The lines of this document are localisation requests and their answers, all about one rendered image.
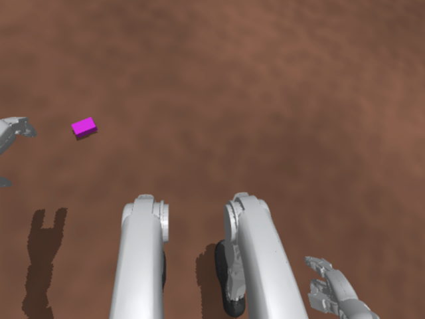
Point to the right robot hand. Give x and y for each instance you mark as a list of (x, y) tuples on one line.
[(326, 296)]

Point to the right robot arm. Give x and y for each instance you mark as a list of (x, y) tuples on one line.
[(355, 309)]

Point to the left robot hand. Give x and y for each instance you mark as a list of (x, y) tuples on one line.
[(8, 128)]

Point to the small box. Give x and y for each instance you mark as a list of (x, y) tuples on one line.
[(84, 127)]

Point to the right robot foot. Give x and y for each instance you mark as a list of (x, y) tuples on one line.
[(232, 308)]

